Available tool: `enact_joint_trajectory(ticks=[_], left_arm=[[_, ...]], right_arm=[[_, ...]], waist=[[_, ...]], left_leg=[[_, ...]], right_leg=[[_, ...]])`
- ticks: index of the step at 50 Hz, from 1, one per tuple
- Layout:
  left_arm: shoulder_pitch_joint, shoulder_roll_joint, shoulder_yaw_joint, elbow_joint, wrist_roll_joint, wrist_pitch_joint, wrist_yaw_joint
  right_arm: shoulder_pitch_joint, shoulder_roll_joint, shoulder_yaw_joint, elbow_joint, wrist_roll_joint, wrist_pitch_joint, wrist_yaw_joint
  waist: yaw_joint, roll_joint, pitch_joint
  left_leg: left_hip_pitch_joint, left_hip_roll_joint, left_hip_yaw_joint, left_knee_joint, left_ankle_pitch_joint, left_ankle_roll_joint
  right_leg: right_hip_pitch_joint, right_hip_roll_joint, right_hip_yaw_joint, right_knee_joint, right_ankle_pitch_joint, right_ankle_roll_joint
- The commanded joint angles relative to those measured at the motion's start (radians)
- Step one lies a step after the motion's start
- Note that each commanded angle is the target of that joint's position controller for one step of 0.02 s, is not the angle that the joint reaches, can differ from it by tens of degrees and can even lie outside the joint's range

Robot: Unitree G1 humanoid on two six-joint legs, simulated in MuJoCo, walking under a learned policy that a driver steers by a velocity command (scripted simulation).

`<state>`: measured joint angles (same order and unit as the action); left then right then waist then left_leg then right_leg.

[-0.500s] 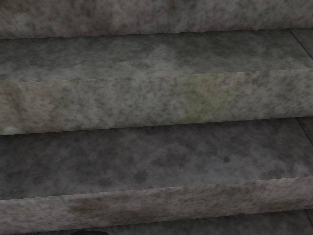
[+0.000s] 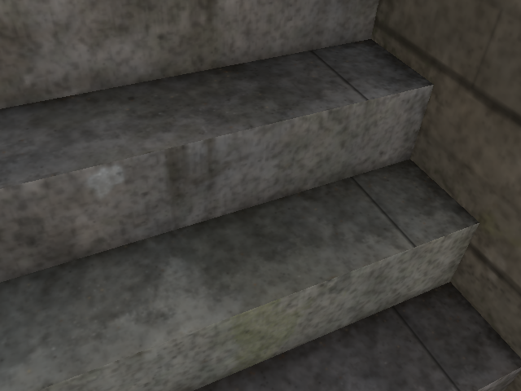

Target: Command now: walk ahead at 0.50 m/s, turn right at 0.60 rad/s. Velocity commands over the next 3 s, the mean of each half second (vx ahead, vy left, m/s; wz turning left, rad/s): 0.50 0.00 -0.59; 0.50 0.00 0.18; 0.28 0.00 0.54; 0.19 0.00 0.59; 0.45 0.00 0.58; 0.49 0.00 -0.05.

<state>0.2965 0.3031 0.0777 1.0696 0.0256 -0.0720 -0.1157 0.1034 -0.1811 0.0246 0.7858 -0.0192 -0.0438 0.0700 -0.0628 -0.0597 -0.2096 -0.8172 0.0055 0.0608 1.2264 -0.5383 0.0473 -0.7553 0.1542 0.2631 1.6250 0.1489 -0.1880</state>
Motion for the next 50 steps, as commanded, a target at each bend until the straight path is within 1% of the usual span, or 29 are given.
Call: enact_joint_trajectory(ticks=[1,3,8,10,13,16,20,21,22,23,24,26,27,28,29,30,31,32,33,36,37,38,41,43,44,45,46,47,50], left_arm=[[-0.025,-0.111,-0.045,-0.073,-0.011,-0.005,0.021],[-0.038,-0.123,-0.062,-0.106,-0.032,0.005,0.017],[-0.285,-0.038,-0.075,-0.286,-0.023,0.049,0.007],[-0.295,-0.078,-0.087,-0.309,-0.011,0.084,0.002],[-0.379,-0.115,-0.119,-0.361,-0.016,0.088,0.045],[-0.487,-0.149,-0.132,-0.415,-0.013,0.106,0.044],[-0.715,-0.166,-0.163,-0.519,0.0,0.166,0.02],[-0.799,-0.181,-0.177,-0.533,0.02,0.188,0.003],[-0.882,-0.159,-0.176,-0.547,-0.004,0.197,0.002],[-0.816,-0.154,-0.167,-0.532,0.004,0.2,-0.015],[-0.747,-0.168,-0.161,-0.537,-0.01,0.201,-0.023],[-0.571,-0.087,-0.126,-0.471,-0.023,0.184,0.002],[-0.395,-0.052,-0.105,-0.416,-0.019,0.164,0.023],[-0.048,-0.041,-0.111,-0.29,-0.035,0.147,0.037],[0.192,-0.02,-0.103,-0.158,0.036,0.145,0.062],[0.323,0.052,-0.042,-0.071,0.07,0.101,0.06],[-0.062,0.104,0.003,-0.142,-0.005,0.034,0.118],[-0.131,0.055,-0.007,-0.117,0.004,-0.003,0.141],[-0.088,-0.053,-0.072,-0.058,0.013,0.0,0.074],[-0.277,-0.193,-0.108,-0.059,0.044,0.014,0.017],[-0.348,-0.194,-0.104,-0.071,0.037,0.017,0.022],[-0.393,-0.222,-0.117,-0.066,0.039,0.018,0.029],[-0.321,-0.136,-0.123,-0.033,0.079,0.003,0.04],[-0.274,-0.006,-0.098,-0.062,0.079,0.007,0.029],[-0.309,0.042,-0.094,-0.074,0.069,0.006,0.006],[-0.318,0.091,-0.083,-0.086,0.023,-0.019,-0.019],[-0.279,0.125,-0.077,-0.066,0.022,-0.04,-0.042],[-0.334,0.158,-0.065,-0.067,0.027,-0.044,-0.064],[-0.232,0.182,-0.036,-0.029,0.058,-0.013,-0.07]], right_arm=[[0.106,0.063,-0.004,0.131,0.007,-0.01,-0.012],[0.052,0.099,-0.004,0.148,-0.013,-0.03,-0.027],[0.159,-0.007,-0.005,0.181,-0.089,-0.1,-0.012],[0.328,-0.016,0.005,0.252,-0.105,-0.101,-0.008],[0.51,0.027,0.042,0.348,-0.131,-0.095,0.013],[0.55,0.061,0.058,0.389,-0.155,-0.092,0.027],[0.705,0.081,0.065,0.484,-0.156,-0.067,0.038],[0.679,0.082,0.066,0.473,-0.133,-0.059,0.048],[0.628,0.077,0.061,0.49,-0.104,-0.053,0.076],[0.572,0.009,0.045,0.446,-0.059,-0.067,0.08],[0.624,-0.057,0.029,0.466,-0.054,-0.085,0.082],[0.594,-0.199,-0.029,0.437,-0.022,-0.107,0.071],[0.536,-0.273,-0.063,0.413,-0.027,-0.107,0.078],[0.622,-0.162,-0.045,0.356,-0.121,-0.099,0.102],[0.583,-0.097,-0.055,0.378,-0.12,-0.073,0.142],[0.576,-0.076,-0.083,0.384,-0.025,-0.048,0.134],[0.285,-0.075,-0.113,0.181,0.06,-0.103,-0.004],[0.129,0.028,-0.076,0.078,0.04,-0.115,-0.064],[0.316,0.095,-0.059,0.275,0.025,-0.064,0.015],[0.278,0.144,-0.045,0.257,0.035,-0.026,0.041],[0.274,0.153,-0.032,0.242,0.046,-0.007,0.032],[0.259,0.109,-0.033,0.209,0.054,0.006,0.035],[0.133,0.013,-0.045,0.097,0.048,0.019,0.042],[0.005,-0.109,-0.086,0.064,0.068,0.021,0.004],[-0.007,-0.139,-0.086,0.053,0.059,0.039,-0.023],[-0.055,-0.127,-0.073,0.057,0.023,0.074,-0.021],[0.014,-0.107,-0.06,0.085,0.015,0.085,-0.021],[0.099,-0.075,-0.044,0.082,0.004,0.098,-0.028],[0.067,-0.135,-0.039,0.051,0.026,0.089,-0.068]], waist=[[0.072,0.062,0.126],[0.107,0.09,0.154],[0.068,0.081,0.142],[0.028,0.179,0.17],[-0.02,0.102,0.242],[0.014,0.162,0.215],[-0.02,0.116,0.252],[-0.008,0.166,0.246],[0.02,0.172,0.294],[0.091,0.225,0.201],[0.145,0.321,0.136],[0.213,0.374,0.057],[0.275,0.415,-0.002],[0.275,0.19,-0.357],[0.312,-0.02,-0.398],[0.301,-0.029,-0.286],[0.164,0.06,-0.123],[0.133,0.106,-0.021],[0.117,-0.011,0.038],[-0.054,0.195,0.127],[-0.093,0.083,0.121],[-0.121,0.109,0.127],[-0.155,0.151,0.077],[-0.103,0.034,0.021],[-0.119,-0.001,0.005],[-0.107,-0.063,-0.006],[-0.08,-0.08,0.012],[-0.1,-0.105,-0.027],[0.02,-0.074,-0.035]], left_leg=[[0.358,0.195,-0.511,-0.684,-0.062,0.145],[0.356,0.174,-0.356,-0.772,0.075,0.126],[0.37,0.196,-0.073,-0.962,0.19,0.117],[0.534,0.267,-0.12,-0.973,0.25,0.154],[0.91,0.36,-0.159,-1.011,0.236,0.175],[0.871,0.326,-0.022,-1.084,0.312,0.144],[0.896,0.32,0.07,-1.207,0.423,0.165],[0.781,0.334,0.108,-1.308,0.535,0.211],[0.688,0.326,0.158,-1.331,0.765,0.19],[0.652,0.33,0.198,-1.308,1.264,0.232],[0.663,0.353,0.193,-1.173,1.975,0.241],[0.87,0.368,0.11,-1.019,2.47,0.149],[0.875,0.343,0.076,-0.859,2.469,0.101],[0.45,0.28,-0.062,-0.474,2.071,0.079],[0.146,0.043,-0.111,-0.17,0.559,0.025],[0.134,-0.025,-0.306,0.424,0.598,0.045],[0.074,-0.017,-0.138,0.747,0.448,0.029],[-0.006,0.025,-0.177,0.86,0.54,0.058],[-0.157,0.004,-0.352,1.052,0.656,0.109],[-0.269,0.063,-0.286,1.102,0.519,0.197],[-0.293,0.039,-0.235,1.236,0.37,0.226],[-0.278,0.037,-0.231,1.225,0.37,0.249],[-0.225,0.004,-0.132,1.086,0.509,0.284],[-0.119,-0.035,-0.059,0.766,0.49,0.196],[-0.074,-0.046,-0.074,0.568,0.341,0.144],[-0.128,-0.072,0.033,0.3,-0.031,0.042],[-0.217,-0.067,-0.025,0.283,-0.074,-0.001],[-0.232,-0.053,-0.045,0.212,-0.018,-0.034],[-0.236,-0.169,-0.077,0.051,-0.066,-0.022]], right_leg=[[-0.433,-0.091,0.066,0.274,-0.001,-0.055],[-0.503,-0.101,0.034,0.345,-0.121,-0.063],[-0.538,-0.185,-0.191,0.196,-0.027,-0.032],[-0.724,-0.164,-0.184,0.545,-0.144,-0.073],[-1.13,-0.174,-0.084,0.546,-0.224,-0.151],[-1.085,-0.244,-0.236,0.56,-0.167,-0.177],[-1.005,-0.35,-0.362,0.23,-0.15,-0.147],[-0.824,-0.347,-0.45,0.176,-0.172,-0.13],[-0.693,-0.327,-0.429,0.058,-0.368,-0.143],[-0.464,-0.257,-0.56,0.025,-0.367,-0.109],[-0.255,-0.176,-0.581,0.025,-0.409,-0.086],[0.019,-0.069,-0.589,-0.387,-0.483,-0.054],[0.229,-0.047,-0.514,-0.564,-0.423,-0.066],[0.92,-0.205,-0.141,-0.517,0.011,-0.197],[1.097,-0.374,0.3,-0.893,0.014,-0.236],[0.842,-0.496,0.489,-1.131,-0.022,-0.172],[0.654,-0.455,0.359,-1.14,-0.3,-0.127],[0.491,-0.455,0.29,-1.151,-0.415,-0.077],[0.374,-0.48,0.263,-1.16,-0.311,-0.111],[0.166,-0.45,-0.061,-1.205,-0.111,-0.077],[0.153,-0.423,-0.181,-1.27,-0.088,-0.067],[0.11,-0.396,-0.287,-1.328,-0.144,-0.039],[0.101,-0.29,-0.484,-1.316,-0.1,0.056],[0.172,-0.233,-0.587,-1.307,0.172,0.065],[0.262,-0.308,-0.565,-1.307,0.556,0.023],[0.484,-0.424,-0.521,-1.305,0.985,-0.056],[0.702,-0.521,-0.472,-1.197,1.258,-0.075],[0.814,-0.584,-0.456,-1.182,1.279,-0.118],[0.915,-0.548,-0.371,-1.12,0.998,-0.182]])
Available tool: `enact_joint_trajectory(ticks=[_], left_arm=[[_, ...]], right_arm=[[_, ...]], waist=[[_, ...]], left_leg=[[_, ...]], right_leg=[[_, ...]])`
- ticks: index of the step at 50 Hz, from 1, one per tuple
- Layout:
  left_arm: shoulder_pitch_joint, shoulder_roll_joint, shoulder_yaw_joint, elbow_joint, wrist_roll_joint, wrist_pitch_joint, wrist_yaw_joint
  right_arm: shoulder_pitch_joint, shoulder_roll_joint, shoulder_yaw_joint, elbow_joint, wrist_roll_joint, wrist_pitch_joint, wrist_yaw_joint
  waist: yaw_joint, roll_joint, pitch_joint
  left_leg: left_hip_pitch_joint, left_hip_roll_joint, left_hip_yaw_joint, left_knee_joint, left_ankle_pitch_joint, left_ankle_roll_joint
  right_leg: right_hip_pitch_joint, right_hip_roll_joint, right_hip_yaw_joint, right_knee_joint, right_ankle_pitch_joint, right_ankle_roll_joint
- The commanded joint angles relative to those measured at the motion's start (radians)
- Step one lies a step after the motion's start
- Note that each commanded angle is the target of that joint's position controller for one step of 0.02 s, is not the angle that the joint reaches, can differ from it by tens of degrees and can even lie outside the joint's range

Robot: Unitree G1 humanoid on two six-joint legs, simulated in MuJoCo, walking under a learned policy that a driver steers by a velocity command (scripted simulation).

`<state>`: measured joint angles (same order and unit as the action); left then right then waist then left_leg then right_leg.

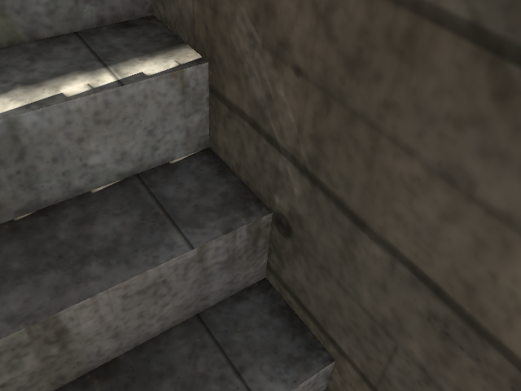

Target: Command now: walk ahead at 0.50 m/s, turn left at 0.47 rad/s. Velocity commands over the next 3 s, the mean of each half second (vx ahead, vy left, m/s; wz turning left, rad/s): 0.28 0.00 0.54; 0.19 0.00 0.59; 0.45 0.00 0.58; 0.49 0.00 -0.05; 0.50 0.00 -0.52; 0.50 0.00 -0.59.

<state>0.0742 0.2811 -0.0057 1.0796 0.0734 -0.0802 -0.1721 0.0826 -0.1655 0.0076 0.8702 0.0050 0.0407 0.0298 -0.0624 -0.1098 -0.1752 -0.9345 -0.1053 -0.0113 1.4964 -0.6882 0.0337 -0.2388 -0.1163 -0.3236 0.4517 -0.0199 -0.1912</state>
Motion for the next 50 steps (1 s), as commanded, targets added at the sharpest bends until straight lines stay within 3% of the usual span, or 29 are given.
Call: enact_joint_trajectory(ticks=[1,3,5,7,9,11,16,18,20,22,23,24,25,26,27,28,30,32,35,37,39,42,43,44,45,46,47,49,50], left_arm=[[0.077,0.188,0.052,0.005,0.025,0.014,-0.01],[0.038,0.106,0.028,-0.03,0.007,0.035,-0.018],[0.007,0.081,0.021,-0.09,0.01,0.043,-0.006],[-0.16,0.071,0.02,-0.188,0.006,0.03,0.033],[-0.286,0.046,0.017,-0.269,0.035,0.021,0.058],[-0.347,0.088,0.003,-0.309,0.01,0.008,0.071],[-0.428,0.147,-0.011,-0.417,-0.049,-0.029,0.171],[-0.392,0.154,-0.005,-0.459,-0.061,-0.021,0.169],[-0.47,0.15,0.015,-0.591,-0.056,0.014,0.16],[-0.207,0.042,0.009,-0.554,-0.052,0.038,0.146],[-0.107,0.025,0.009,-0.516,-0.079,0.052,0.105],[-0.015,0.118,0.045,-0.461,-0.11,0.061,0.084],[0.086,0.215,0.092,-0.437,-0.089,0.068,0.077],[0.27,0.181,0.1,-0.367,-0.018,0.067,0.081],[0.279,0.196,0.101,-0.332,-0.017,0.07,0.072],[0.161,0.165,0.083,-0.353,-0.022,0.07,0.072],[-0.079,0.015,0.023,-0.452,-0.078,0.077,0.1],[-0.223,-0.044,0.033,-0.46,-0.056,0.024,0.152],[-0.135,0.096,0.101,-0.463,-0.047,0.021,0.197],[0.006,0.089,0.111,-0.445,-0.014,0.085,0.189],[0.034,0.056,0.081,-0.477,0.019,0.143,0.126],[0.041,-0.052,0.032,-0.496,-0.023,0.138,0.082],[0.186,-0.069,0.016,-0.51,-0.039,0.119,0.094],[0.256,-0.033,0.025,-0.451,-0.045,0.085,0.105],[0.441,0.048,0.066,-0.333,-0.023,0.04,0.093],[0.696,0.134,0.112,-0.226,-0.008,0.024,0.068],[0.918,0.172,0.137,-0.104,0.022,0.032,0.048],[1.126,0.218,0.154,0.04,0.14,0.045,0.049],[0.898,0.167,0.12,-0.032,0.142,0.07,0.017]], right_arm=[[0.1,-0.146,-0.021,-0.028,0.018,0.0,-0.028],[0.066,-0.158,-0.017,-0.028,0.025,-0.008,-0.011],[0.156,-0.146,0.002,-0.026,0.016,-0.01,0.012],[0.283,-0.131,0.022,0.003,-0.008,-0.023,0.019],[0.431,-0.19,0.033,0.023,-0.033,-0.053,-0.011],[0.555,-0.241,0.01,0.058,-0.005,-0.073,-0.027],[0.371,-0.202,-0.019,0.048,0.052,-0.137,-0.081],[0.27,-0.213,-0.027,-0.026,0.045,-0.15,-0.107],[0.301,-0.215,-0.048,-0.096,0.061,-0.155,-0.137],[0.196,-0.244,-0.077,-0.221,0.038,-0.131,-0.14],[0.24,-0.223,-0.079,-0.23,0.053,-0.108,-0.118],[0.356,-0.146,-0.057,-0.274,-0.022,-0.112,-0.077],[0.368,-0.103,-0.051,-0.308,-0.058,-0.107,-0.078],[0.184,-0.143,-0.055,-0.321,0.028,-0.09,-0.078],[0.297,-0.074,-0.029,-0.309,0.02,-0.091,-0.071],[0.345,-0.084,-0.032,-0.318,0.015,-0.076,-0.069],[0.332,-0.164,-0.018,-0.271,-0.013,-0.056,-0.079],[0.357,-0.147,-0.011,-0.264,-0.011,-0.016,-0.067],[0.468,-0.175,-0.027,-0.219,0.01,0.019,0.004],[0.478,-0.163,-0.025,-0.215,-0.025,0.032,0.011],[0.682,-0.188,-0.05,-0.143,-0.049,-0.002,-0.035],[0.791,-0.196,-0.097,-0.059,-0.043,-0.039,-0.046],[0.49,-0.329,-0.099,-0.167,-0.052,-0.017,-0.051],[0.327,-0.327,-0.095,-0.248,-0.041,-0.028,-0.048],[0.065,-0.312,-0.052,-0.364,0.007,-0.053,-0.037],[-0.269,-0.315,-0.04,-0.495,0.094,-0.074,-0.011],[-0.449,-0.289,-0.024,-0.622,0.138,-0.067,-0.005],[-0.544,-0.109,0.054,-0.76,0.113,0.006,-0.002],[-0.396,-0.109,0.057,-0.715,0.123,0.037,-0.031]], waist=[[0.047,-0.018,-0.029],[0.053,0.047,0.038],[0.011,0.026,0.018],[-0.083,0.089,-0.044],[-0.143,0.25,-0.078],[-0.2,0.33,-0.15],[-0.091,0.207,-0.086],[-0.035,0.194,-0.092],[0.037,0.106,-0.083],[0.136,0.122,-0.06],[0.166,-0.054,-0.107],[0.08,-0.17,-0.197],[0.09,-0.147,-0.207],[0.243,0.011,-0.054],[0.124,-0.093,-0.048],[0.022,-0.003,-0.057],[-0.052,0.116,-0.048],[-0.124,0.109,-0.077],[-0.072,0.033,-0.028],[0.026,0.005,0.032],[-0.038,0.015,0.007],[-0.071,0.309,-0.072],[0.051,0.488,-0.167],[0.092,0.351,-0.131],[0.218,0.259,-0.13],[0.361,0.239,-0.06],[0.401,0.119,0.021],[0.319,-0.059,0.181],[0.135,0.061,0.204]], left_leg=[[-0.071,-0.058,-0.058,-0.251,0.074,0.011],[-0.082,-0.042,-0.18,-0.314,-0.104,0.071],[0.007,-0.03,-0.24,-0.351,-0.047,0.134],[0.163,0.002,-0.303,-0.425,0.324,0.175],[0.473,0.111,-0.645,-0.53,0.868,0.304],[0.619,0.161,-0.784,-0.5,1.126,0.346],[0.416,0.149,-0.767,-0.434,1.013,0.208],[0.262,0.105,-0.707,-0.432,0.949,0.185],[0.124,-0.019,-0.619,-0.48,0.68,0.095],[-0.138,-0.038,-0.617,-0.478,0.332,0.087],[-0.136,-0.071,-0.499,-0.433,0.258,0.103],[-0.31,-0.182,-0.353,-0.237,0.185,-0.021],[-0.462,-0.212,-0.277,-0.05,-0.038,-0.115],[-0.566,-0.155,-0.296,0.256,-0.01,-0.139],[-0.548,-0.074,-0.284,0.526,-0.02,-0.155],[-0.493,-0.043,-0.235,0.63,0.036,-0.146],[-0.288,0.037,-0.233,0.515,0.218,-0.123],[-0.023,0.061,-0.079,0.248,0.344,-0.097],[0.207,0.045,0.024,-0.03,0.318,-0.089],[0.175,0.001,0.076,-0.352,0.195,0.002],[0.44,0.023,0.003,-0.553,0.32,0.073],[0.623,0.037,-0.131,-0.567,0.394,0.207],[0.483,0.096,-0.427,-0.617,0.24,0.303],[0.32,0.106,-0.423,-0.615,0.183,0.245],[0.053,0.021,-0.239,-0.612,0.278,0.078],[-0.248,-0.046,-0.139,-0.607,0.267,0.015],[-0.522,-0.072,-0.067,-0.518,0.174,-0.008],[-0.861,-0.023,-0.078,-0.253,0.255,-0.049],[-0.5,0.0,-0.092,-0.292,0.401,-0.087]], right_leg=[[0.306,-0.247,0.217,0.015,0.832,-0.193],[0.159,-0.145,0.168,-0.015,0.387,-0.133],[0.088,-0.072,0.11,0.019,0.416,-0.042],[-0.036,-0.011,0.109,0.225,0.482,0.02],[-0.508,0.095,0.253,0.694,-0.186,0.115],[-0.777,0.201,0.483,1.229,-0.441,0.113],[-0.81,0.152,0.585,1.341,-0.714,0.129],[-0.759,0.185,0.547,1.461,-0.587,0.157],[-0.62,0.123,0.491,0.938,-0.56,0.208],[-0.264,0.137,0.466,0.706,-0.258,0.234],[-0.08,0.212,0.326,0.366,-0.278,0.213],[0.268,0.071,0.484,0.404,0.394,0.092],[0.395,-0.18,0.841,0.429,0.717,-0.097],[0.305,-0.253,0.944,0.344,0.41,-0.171],[0.259,-0.334,0.944,0.332,0.626,-0.251],[0.124,-0.328,0.857,0.279,0.611,-0.241],[-0.241,-0.243,0.765,0.166,-0.094,-0.09],[-0.31,-0.108,0.446,0.092,-0.07,0.069],[-0.371,-0.049,0.253,0.007,-0.195,0.192],[-0.236,-0.083,0.22,-0.051,-0.23,0.211],[-0.308,-0.136,0.163,0.111,-0.165,0.29],[-0.644,0.004,0.165,1.062,-0.507,0.292],[-0.782,0.123,0.432,1.394,-0.302,0.315],[-0.754,0.184,0.472,1.59,-0.226,0.327],[-0.507,0.181,0.407,1.698,-0.111,0.266],[-0.28,0.217,0.284,1.858,-0.055,0.261],[-0.119,0.287,0.203,1.86,-0.094,0.253],[0.167,0.238,0.251,1.11,-0.079,0.104],[-0.116,0.13,0.291,0.394,-0.122,0.04]])
Over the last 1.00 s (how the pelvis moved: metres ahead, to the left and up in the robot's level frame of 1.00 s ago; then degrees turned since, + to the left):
0.49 -0.16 0.35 -9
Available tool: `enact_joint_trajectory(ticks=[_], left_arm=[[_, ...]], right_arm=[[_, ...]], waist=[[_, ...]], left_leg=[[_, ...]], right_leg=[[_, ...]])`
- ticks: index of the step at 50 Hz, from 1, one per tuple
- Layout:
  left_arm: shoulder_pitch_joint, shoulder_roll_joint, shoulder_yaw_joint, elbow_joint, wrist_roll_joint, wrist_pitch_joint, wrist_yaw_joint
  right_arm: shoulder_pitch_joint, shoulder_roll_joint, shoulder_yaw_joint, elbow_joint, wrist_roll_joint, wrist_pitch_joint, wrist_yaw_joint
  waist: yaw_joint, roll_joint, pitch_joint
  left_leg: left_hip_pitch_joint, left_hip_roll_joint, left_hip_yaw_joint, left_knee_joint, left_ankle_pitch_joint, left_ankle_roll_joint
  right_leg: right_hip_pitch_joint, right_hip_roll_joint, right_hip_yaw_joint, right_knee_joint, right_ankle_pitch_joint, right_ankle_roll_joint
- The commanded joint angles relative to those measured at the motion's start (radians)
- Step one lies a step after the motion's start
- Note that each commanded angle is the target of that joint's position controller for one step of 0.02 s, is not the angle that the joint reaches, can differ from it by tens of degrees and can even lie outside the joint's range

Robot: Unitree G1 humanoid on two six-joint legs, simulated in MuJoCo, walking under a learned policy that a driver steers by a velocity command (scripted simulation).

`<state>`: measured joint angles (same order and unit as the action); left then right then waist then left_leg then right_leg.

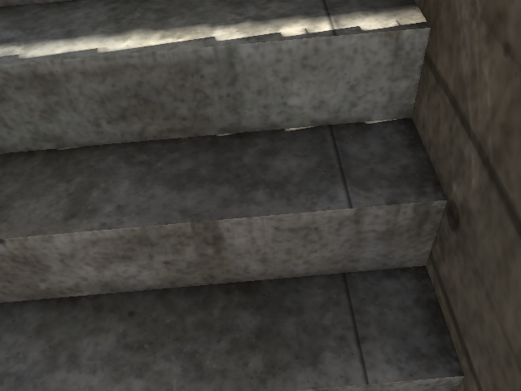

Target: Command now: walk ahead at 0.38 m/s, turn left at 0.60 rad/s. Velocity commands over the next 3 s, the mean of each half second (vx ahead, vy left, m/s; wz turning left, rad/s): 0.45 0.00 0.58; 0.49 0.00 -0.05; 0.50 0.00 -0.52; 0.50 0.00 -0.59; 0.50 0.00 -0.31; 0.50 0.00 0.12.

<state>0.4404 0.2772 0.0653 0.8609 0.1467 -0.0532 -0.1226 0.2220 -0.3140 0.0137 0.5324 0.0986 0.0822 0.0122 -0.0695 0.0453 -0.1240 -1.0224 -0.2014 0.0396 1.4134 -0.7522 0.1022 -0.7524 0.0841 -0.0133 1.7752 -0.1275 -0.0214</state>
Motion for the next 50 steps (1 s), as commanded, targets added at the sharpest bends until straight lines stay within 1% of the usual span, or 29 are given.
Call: enact_joint_trajectory(ticks=[1,3,5,8,9,10,11,13,14,16,19,21,22,23,24,25,26,28,31,34,35,36,37,38,41,43,45,47,50], left_arm=[[0.375,0.067,0.008,0.153,0.03,0.073,-0.083],[0.231,-0.094,-0.09,0.148,-0.068,0.148,-0.137],[0.285,-0.013,-0.089,0.188,-0.031,0.15,-0.117],[0.157,0.069,-0.123,0.125,0.053,0.094,0.005],[-0.025,0.226,-0.095,0.052,0.055,0.081,0.038],[-0.14,0.201,-0.119,-0.002,0.017,0.036,0.053],[-0.273,0.237,-0.106,-0.094,-0.056,-0.003,0.071],[-0.173,0.097,-0.11,-0.215,-0.131,-0.061,0.155],[0.1,0.017,-0.143,-0.078,-0.024,-0.018,0.149],[0.314,0.069,-0.095,0.056,-0.023,0.079,0.132],[0.211,-0.025,-0.1,-0.032,-0.056,0.002,0.007],[0.198,0.049,-0.073,-0.016,-0.041,0.044,-0.037],[-0.059,0.156,-0.046,-0.117,-0.075,0.118,-0.042],[-0.259,0.095,-0.037,-0.144,-0.088,0.175,-0.002],[0.047,0.06,-0.018,-0.076,-0.065,0.183,-0.007],[-0.078,0.08,-0.009,-0.14,-0.089,0.117,0.007],[-0.171,0.084,0.015,-0.202,-0.1,0.056,0.04],[0.183,0.128,0.03,-0.074,-0.082,0.041,0.047],[0.232,-0.084,-0.039,0.098,-0.061,0.042,-0.004],[-0.088,-0.035,-0.04,0.129,-0.03,-0.002,0.015],[-0.083,0.105,0.028,0.046,-0.132,-0.079,0.138],[-0.096,0.067,0.006,0.077,-0.141,-0.095,0.172],[-0.175,0.084,-0.017,0.152,0.024,-0.084,0.077],[-0.27,0.162,0.007,0.083,0.03,-0.081,0.037],[-0.227,0.261,0.054,0.075,-0.121,-0.062,-0.026],[-0.038,0.151,0.041,0.085,-0.025,-0.075,-0.064],[0.122,-0.092,-0.017,0.081,0.11,-0.062,-0.118],[0.187,-0.123,0.014,0.112,-0.002,-0.058,-0.047],[0.184,-0.029,0.016,0.155,-0.079,-0.025,0.022]], right_arm=[[-0.385,0.006,0.021,-0.325,0.015,0.03,-0.037],[-0.084,0.005,0.002,-0.213,-0.059,0.066,-0.023],[0.058,0.134,0.075,-0.114,-0.137,0.125,0.015],[-0.048,0.133,0.073,0.019,-0.147,0.1,0.046],[0.167,0.037,0.043,0.108,-0.253,0.111,0.049],[0.169,-0.058,-0.002,0.174,-0.194,0.043,0.04],[0.196,-0.16,-0.057,0.191,-0.144,0.024,0.032],[-0.074,-0.233,-0.12,0.131,-0.147,0.053,0.045],[-0.379,-0.02,-0.036,0.037,-0.208,0.02,0.035],[-0.41,0.158,0.046,0.053,-0.222,0.013,-0.005],[-0.407,-0.044,-0.01,0.102,-0.042,-0.017,-0.028],[-0.119,0.082,-0.017,0.119,-0.114,0.008,0.067],[0.237,0.045,-0.005,0.154,-0.276,-0.017,0.11],[0.327,0.161,0.027,0.211,-0.167,-0.057,0.096],[0.172,0.115,-0.008,0.266,-0.053,-0.107,0.069],[0.015,-0.037,-0.057,0.241,0.014,-0.123,0.039],[-0.27,-0.168,-0.136,0.147,-0.01,-0.124,0.003],[-0.429,-0.172,-0.144,0.09,-0.121,-0.104,0.022],[-0.315,0.095,-0.06,0.044,-0.098,-0.083,0.054],[-0.307,0.187,0.028,-0.034,-0.078,-0.068,0.043],[-0.322,0.141,-0.033,-0.083,-0.153,-0.068,-0.014],[-0.379,0.088,-0.051,-0.099,-0.143,-0.061,-0.029],[-0.413,0.128,0.032,-0.102,-0.048,-0.033,0.029],[-0.405,0.125,0.038,-0.133,-0.072,-0.008,0.058],[-0.295,0.013,0.027,-0.081,-0.09,0.039,0.057],[-0.093,-0.069,-0.015,0.057,-0.076,0.017,0.05],[0.433,-0.165,-0.068,0.381,-0.057,-0.013,0.043],[0.482,-0.28,-0.095,0.486,-0.149,-0.095,0.074],[-0.316,-0.075,-0.033,0.192,-0.128,-0.092,0.058]], waist=[[-0.018,0.037,0.13],[-0.188,-0.108,-0.015],[-0.186,-0.381,-0.1],[-0.156,0.038,-0.128],[-0.242,-0.038,-0.042],[-0.193,0.22,-0.124],[-0.227,0.194,-0.146],[0.007,0.312,-0.198],[0.178,0.183,-0.131],[0.242,-0.08,0.094],[0.281,-0.207,0.159],[0.181,-0.335,0.0],[-0.028,-0.445,-0.335],[-0.107,-0.243,-0.171],[0.115,0.078,-0.253],[0.072,-0.065,-0.195],[0.187,-0.18,0.137],[0.321,-0.391,0.127],[0.153,-0.251,0.343],[0.01,-0.127,0.331],[0.003,-0.384,0.36],[0.001,-0.321,0.407],[-0.055,0.103,0.154],[-0.126,0.093,0.162],[-0.143,-0.221,0.025],[-0.089,-0.062,-0.125],[-0.107,0.293,-0.402],[-0.016,0.41,-0.218],[0.176,0.158,-0.12]], left_leg=[[-0.242,0.07,-0.167,-0.172,0.419,-0.163],[-0.12,0.112,-0.433,0.065,0.108,0.069],[-0.151,-0.026,-0.116,0.344,0.138,0.058],[-0.465,0.007,-0.038,0.954,0.618,0.028],[-0.486,0.149,-0.267,1.148,0.578,0.01],[-0.298,0.122,-0.231,1.098,0.723,-0.009],[0.057,0.094,-0.071,1.014,0.682,-0.043],[0.558,0.156,0.061,0.007,0.747,-0.042],[0.585,0.19,-0.071,-0.192,0.804,-0.056],[-0.237,0.194,-0.175,-0.668,0.661,-0.031],[0.38,0.051,-0.01,-0.81,0.714,-0.036],[0.068,0.041,-0.078,-0.515,0.545,-0.026],[0.515,0.362,-0.184,-1.13,0.304,-0.045],[0.693,0.379,-0.226,-1.461,0.786,-0.148],[1.07,0.344,-0.118,-0.949,1.185,-0.161],[0.919,0.264,-0.117,-0.837,0.966,-0.088],[0.515,0.197,-0.083,-0.718,1.104,-0.055],[0.154,0.067,-0.001,0.046,0.476,-0.001],[-0.403,0.218,-0.26,0.557,-0.009,0.176],[-0.46,0.289,-0.244,0.734,-0.056,0.191],[-0.371,0.235,-0.12,0.841,0.055,0.053],[-0.357,0.306,-0.15,0.82,0.141,0.02],[-0.212,0.281,-0.207,0.721,0.175,0.128],[0.001,0.339,-0.105,0.421,0.444,0.124],[0.293,0.25,0.127,0.113,0.267,-0.044],[0.467,0.216,0.043,-0.187,0.388,-0.032],[1.14,0.388,-0.666,-0.512,0.256,0.182],[0.856,0.436,-0.642,-0.646,0.38,0.109],[0.267,0.392,-0.308,-0.475,0.064,-0.031]], right_leg=[[0.297,-0.113,-0.014,-1.107,0.005,-0.178],[0.243,-0.204,0.134,-1.129,0.254,-0.189],[0.214,-0.218,0.186,-1.216,0.273,-0.422],[0.288,-0.176,0.235,-1.225,-0.193,-0.201],[0.332,-0.55,0.678,-1.312,-0.081,-0.36],[0.369,-0.413,0.477,-1.326,0.091,-0.209],[0.149,-0.301,0.274,-1.325,0.313,-0.052],[-0.121,0.029,-0.115,-0.979,0.092,0.199],[-0.23,0.019,-0.028,-0.592,-0.278,0.027],[0.604,-0.108,0.281,-0.571,-0.395,-0.163],[1.017,-0.218,0.161,-1.993,0.192,-0.091],[1.421,-0.289,0.153,-1.42,1.214,-0.251],[1.383,-0.457,0.299,-1.065,1.331,-0.378],[0.972,-0.309,0.31,-0.833,0.584,-0.252],[0.693,-0.161,0.033,-0.857,0.095,-0.136],[0.762,-0.186,0.039,-1.199,0.415,-0.091],[0.766,-0.176,0.114,-1.295,0.382,-0.141],[0.92,-0.384,0.344,-1.42,0.575,-0.393],[0.966,-0.54,0.364,-1.546,0.018,-0.281],[0.652,-0.519,0.239,-1.722,-0.307,-0.197],[0.632,-0.495,0.126,-1.765,-0.319,-0.184],[0.505,-0.487,0.086,-1.808,-0.38,-0.165],[0.388,-0.404,0.043,-1.691,-0.382,-0.063],[0.183,-0.394,0.002,-1.817,-0.44,-0.1],[0.316,-0.438,-0.043,-1.828,0.012,-0.148],[0.534,-0.366,-0.02,-1.422,0.416,-0.119],[-0.029,-0.162,0.162,-0.817,-0.138,-0.128],[-0.088,0.02,0.284,-0.131,0.036,-0.149],[0.086,0.024,0.041,0.227,-0.029,-0.16]])
Over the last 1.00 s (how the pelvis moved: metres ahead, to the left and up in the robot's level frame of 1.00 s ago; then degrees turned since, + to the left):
-0.02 -0.09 -0.01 32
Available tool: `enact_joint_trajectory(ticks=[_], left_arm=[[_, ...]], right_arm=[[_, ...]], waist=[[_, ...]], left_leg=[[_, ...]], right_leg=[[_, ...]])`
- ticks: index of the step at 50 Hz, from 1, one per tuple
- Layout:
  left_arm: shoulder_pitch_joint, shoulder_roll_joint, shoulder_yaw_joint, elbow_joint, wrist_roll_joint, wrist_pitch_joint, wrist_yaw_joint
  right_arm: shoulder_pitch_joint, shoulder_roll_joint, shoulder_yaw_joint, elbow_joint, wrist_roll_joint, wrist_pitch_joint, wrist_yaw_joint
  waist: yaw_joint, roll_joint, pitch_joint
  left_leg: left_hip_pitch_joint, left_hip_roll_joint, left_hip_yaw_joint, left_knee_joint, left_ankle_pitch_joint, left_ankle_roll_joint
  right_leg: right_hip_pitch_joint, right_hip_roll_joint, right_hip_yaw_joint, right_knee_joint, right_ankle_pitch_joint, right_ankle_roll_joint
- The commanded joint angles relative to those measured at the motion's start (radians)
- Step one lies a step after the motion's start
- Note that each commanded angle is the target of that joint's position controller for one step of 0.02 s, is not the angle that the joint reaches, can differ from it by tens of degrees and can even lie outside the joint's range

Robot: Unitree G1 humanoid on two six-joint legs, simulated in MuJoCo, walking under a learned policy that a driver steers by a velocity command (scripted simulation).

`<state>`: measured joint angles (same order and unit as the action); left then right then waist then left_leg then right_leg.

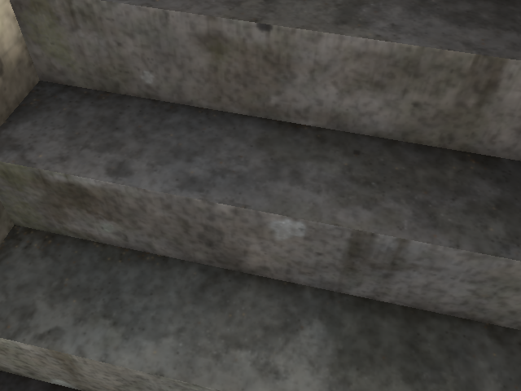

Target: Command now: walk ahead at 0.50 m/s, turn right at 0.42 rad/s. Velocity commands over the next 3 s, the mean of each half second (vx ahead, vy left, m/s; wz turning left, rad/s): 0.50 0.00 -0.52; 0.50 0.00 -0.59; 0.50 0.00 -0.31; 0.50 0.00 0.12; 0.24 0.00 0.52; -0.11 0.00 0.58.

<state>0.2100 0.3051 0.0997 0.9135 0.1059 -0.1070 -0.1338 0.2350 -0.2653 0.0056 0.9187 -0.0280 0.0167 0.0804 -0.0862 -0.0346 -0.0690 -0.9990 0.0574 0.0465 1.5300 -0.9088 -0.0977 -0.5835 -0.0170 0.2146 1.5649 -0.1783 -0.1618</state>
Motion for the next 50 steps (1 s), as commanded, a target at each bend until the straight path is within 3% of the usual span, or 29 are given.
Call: enact_joint_trajectory(ticks=[1,3,5,6,7,9,11,12,13,14,15,17,20,24,25,27,28,29,30,31,32,33,34,37,38,39,43,47,50], left_arm=[[0.62,-0.003,-0.011,0.184,-0.016,0.048,0.043],[0.894,0.032,0.018,0.329,0.027,0.065,0.043],[0.68,0.051,0.015,0.355,0.016,0.061,0.032],[0.588,0.028,-0.007,0.372,-0.001,0.06,0.029],[0.48,-0.003,-0.039,0.357,-0.027,0.06,0.029],[0.424,-0.051,-0.076,0.33,-0.037,0.058,0.04],[0.405,-0.036,-0.109,0.277,0.046,0.075,0.055],[0.38,0.013,-0.107,0.23,0.03,0.063,0.049],[0.208,0.116,-0.067,0.135,-0.031,0.037,0.058],[0.284,0.067,-0.085,0.142,-0.04,0.008,0.074],[0.4,0.043,-0.096,0.187,-0.031,-0.01,0.09],[0.385,0.019,-0.106,0.205,-0.028,-0.025,0.102],[0.493,-0.081,-0.129,0.226,-0.04,-0.024,0.103],[0.545,-0.086,-0.13,0.289,-0.026,-0.011,0.071],[0.404,-0.054,-0.109,0.231,-0.07,0.011,0.055],[0.352,-0.061,-0.115,0.237,-0.087,0.03,0.025],[0.298,-0.021,-0.111,0.248,-0.073,0.017,0.008],[0.248,0.048,-0.079,0.207,-0.083,0.0,0.009],[0.297,0.026,-0.068,0.212,-0.04,-0.017,-0.005],[0.317,-0.067,-0.078,0.207,0.013,-0.014,-0.036],[0.194,-0.147,-0.084,0.172,0.023,0.02,-0.045],[0.093,-0.127,-0.053,0.188,-0.031,0.06,-0.04],[0.053,-0.113,-0.037,0.168,-0.087,0.069,-0.016],[-0.019,-0.148,-0.048,0.11,-0.078,0.055,0.021],[0.015,-0.188,-0.053,0.112,-0.084,0.072,0.021],[0.039,-0.195,-0.052,0.118,-0.089,0.082,0.016],[-0.122,-0.13,-0.062,0.009,-0.109,0.079,0.018],[-0.107,-0.042,-0.024,0.021,-0.089,0.095,0.035],[-0.19,-0.061,-0.027,-0.044,-0.069,0.107,0.048]], right_arm=[[-0.612,-0.054,-0.001,-0.361,0.004,0.006,-0.019],[-0.84,-0.051,0.006,-0.548,-0.005,0.024,0.006],[-0.56,0.054,0.059,-0.449,0.009,0.037,-0.037],[-0.442,0.076,0.075,-0.371,-0.034,0.053,-0.038],[-0.305,0.101,0.083,-0.286,-0.076,0.071,-0.034],[-0.254,0.061,0.063,-0.211,-0.05,0.069,-0.023],[-0.225,0.239,0.104,-0.198,-0.01,0.01,0.054],[-0.154,0.195,0.095,-0.17,0.014,-0.051,0.062],[-0.001,0.101,0.091,-0.119,-0.017,-0.049,0.057],[-0.099,0.039,0.075,-0.078,-0.003,-0.044,0.017],[-0.179,0.01,0.061,-0.067,0.021,-0.057,-0.021],[-0.236,-0.024,0.04,-0.04,0.006,-0.061,-0.062],[-0.35,0.033,0.046,-0.074,-0.048,-0.045,-0.059],[-0.597,0.08,0.044,-0.207,-0.024,-0.014,-0.067],[-0.748,0.061,0.046,-0.268,-0.047,-0.004,-0.054],[-0.756,0.133,0.059,-0.291,-0.03,0.043,0.001],[-0.491,0.125,0.047,-0.213,-0.026,0.035,0.02],[-0.378,0.049,0.018,-0.194,-0.021,0.021,0.015],[-0.276,0.016,0.005,-0.155,-0.04,0.018,0.018],[-0.095,0.008,-0.003,-0.095,-0.037,0.02,0.008],[0.12,-0.098,-0.038,-0.032,-0.087,0.022,-0.023],[0.154,-0.131,-0.04,-0.035,-0.079,0.001,-0.028],[0.08,-0.117,-0.038,-0.006,-0.024,-0.036,-0.033],[-0.184,0.186,0.029,0.076,0.014,-0.087,-0.032],[-0.251,0.218,0.035,0.067,0.027,-0.101,-0.039],[-0.277,0.201,0.026,0.068,0.036,-0.113,-0.049],[-0.189,0.082,0.0,0.034,-0.037,-0.125,-0.017],[-0.13,0.08,0.014,0.018,-0.035,-0.142,0.008],[-0.063,0.054,0.02,0.024,-0.031,-0.166,0.021]], waist=[[0.29,0.16,-0.143],[0.384,0.079,0.026],[0.211,0.107,0.091],[0.116,0.141,0.074],[0.03,0.024,0.077],[0.014,-0.135,0.038],[-0.049,-0.195,-0.037],[-0.085,-0.15,-0.092],[-0.091,-0.174,-0.066],[-0.003,-0.056,0.134],[0.06,-0.011,0.143],[0.102,-0.074,0.105],[0.187,-0.138,0.036],[0.217,-0.163,0.06],[0.206,-0.126,0.069],[0.159,-0.201,0.056],[0.036,-0.268,0.036],[-0.024,-0.216,-0.133],[-0.037,-0.089,-0.301],[-0.081,0.103,-0.397],[-0.165,0.317,-0.349],[-0.177,0.364,-0.227],[-0.086,0.296,-0.036],[0.122,0.005,0.016],[0.165,0.055,0.035],[0.182,0.075,0.055],[0.143,0.034,0.018],[0.133,0.062,0.007],[0.127,0.051,-0.014]], left_leg=[[-0.056,0.118,-0.19,-0.655,0.244,0.101],[-0.385,0.208,-0.052,-0.659,0.462,0.083],[-0.261,0.215,-0.076,-0.472,0.634,0.022],[-0.304,0.205,-0.09,-0.314,0.61,0.06],[-0.325,0.181,-0.111,-0.124,0.477,0.139],[-0.32,0.04,-0.014,0.294,0.41,0.258],[-0.445,-0.118,-0.125,0.791,0.787,0.362],[-0.416,-0.138,-0.088,0.913,0.893,0.324],[-0.598,-0.091,-0.153,0.855,0.986,0.224],[-0.857,-0.01,-0.178,0.798,1.058,0.184],[-0.913,0.01,-0.198,0.816,1.123,0.189],[-0.791,0.031,-0.229,0.676,1.174,0.183],[-0.667,0.017,-0.079,0.63,0.967,0.189],[-0.667,0.035,0.014,0.342,0.718,0.214],[-0.393,0.022,0.166,0.056,0.52,0.233],[0.097,-0.045,0.246,-0.071,0.314,0.185],[0.145,-0.079,0.158,-0.045,0.427,0.184],[0.259,-0.15,0.143,-0.164,0.447,0.187],[0.449,-0.122,0.015,-0.3,0.527,0.261],[0.778,-0.001,-0.35,-0.56,0.366,0.387],[0.941,0.184,-0.779,-0.934,0.001,0.451],[0.696,0.337,-1.184,-1.148,-0.451,0.443],[0.494,0.347,-1.111,-1.145,-0.5,0.413],[0.386,0.269,-0.46,-1.005,0.079,0.304],[0.382,0.194,-0.298,-1.031,0.2,0.26],[0.365,0.165,-0.175,-1.075,0.278,0.247],[0.368,0.201,0.046,-1.286,0.365,0.24],[0.549,0.249,0.07,-1.32,0.561,0.281],[0.838,0.264,0.148,-1.361,0.7,0.276]], right_leg=[[0.188,0.18,-0.321,0.441,0.071,-0.024],[0.488,0.121,-0.288,0.165,0.129,-0.026],[0.556,-0.125,-0.063,-0.672,0.123,-0.028],[0.608,-0.149,0.012,-0.746,0.16,-0.017],[0.604,-0.136,0.027,-0.873,0.238,0.006],[0.508,-0.019,-0.085,-1.157,0.162,0.039],[0.235,0.075,0.105,-1.01,0.002,0.053],[0.143,0.024,0.223,-1.056,0.125,0.035],[0.177,-0.164,0.622,-1.192,-0.363,-0.18],[0.283,-0.25,0.836,-1.31,-0.487,-0.224],[0.406,-0.233,0.876,-1.321,-0.45,-0.14],[0.384,-0.163,0.747,-1.239,-0.378,-0.05],[0.443,-0.074,0.474,-1.158,-0.188,-0.122],[0.49,-0.127,0.448,-1.241,-0.003,-0.144],[0.259,-0.101,0.334,-1.401,0.045,-0.165],[-0.067,-0.208,0.327,-1.605,0.076,-0.224],[0.083,-0.246,0.278,-1.496,0.601,-0.192],[0.26,-0.202,0.165,-1.345,1.232,-0.17],[0.321,-0.142,0.104,-1.133,1.579,-0.143],[0.033,-0.049,0.125,-0.85,1.424,-0.111],[-0.316,0.115,0.121,-0.529,0.573,-0.078],[-0.405,0.083,0.143,0.1,0.328,-0.025],[-0.468,0.037,0.075,0.306,0.342,-0.015],[-0.502,0.025,0.023,0.443,0.281,-0.096],[-0.512,0.032,0.031,0.37,0.218,-0.095],[-0.506,0.038,0.008,0.343,0.156,-0.085],[-0.465,-0.021,-0.153,0.228,0.158,-0.061],[-0.457,-0.029,-0.112,0.35,0.133,-0.113],[-0.4,-0.088,-0.16,-0.082,0.124,-0.107]])
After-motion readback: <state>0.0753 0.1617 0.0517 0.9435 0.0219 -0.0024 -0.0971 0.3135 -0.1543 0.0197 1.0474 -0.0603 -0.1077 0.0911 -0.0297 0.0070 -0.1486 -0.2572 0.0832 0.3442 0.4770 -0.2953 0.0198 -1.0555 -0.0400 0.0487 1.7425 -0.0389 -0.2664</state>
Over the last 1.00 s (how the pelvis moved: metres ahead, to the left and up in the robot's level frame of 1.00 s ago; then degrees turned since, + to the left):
-0.18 0.27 -0.22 17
